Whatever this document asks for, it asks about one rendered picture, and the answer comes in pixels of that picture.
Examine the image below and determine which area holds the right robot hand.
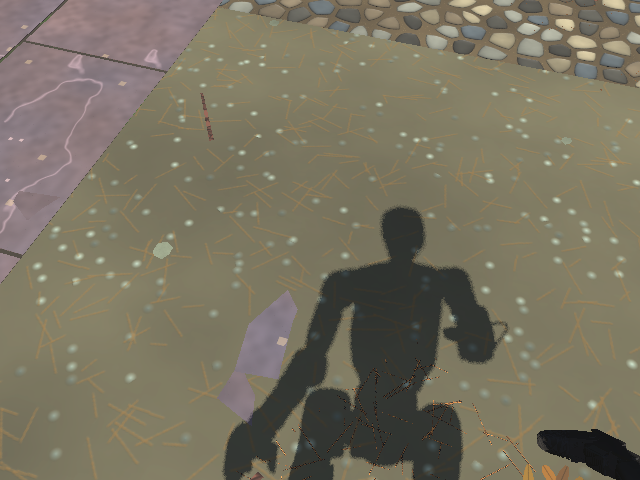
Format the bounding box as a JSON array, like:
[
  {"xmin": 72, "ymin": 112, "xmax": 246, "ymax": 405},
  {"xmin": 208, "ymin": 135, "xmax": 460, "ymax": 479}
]
[{"xmin": 537, "ymin": 429, "xmax": 640, "ymax": 480}]

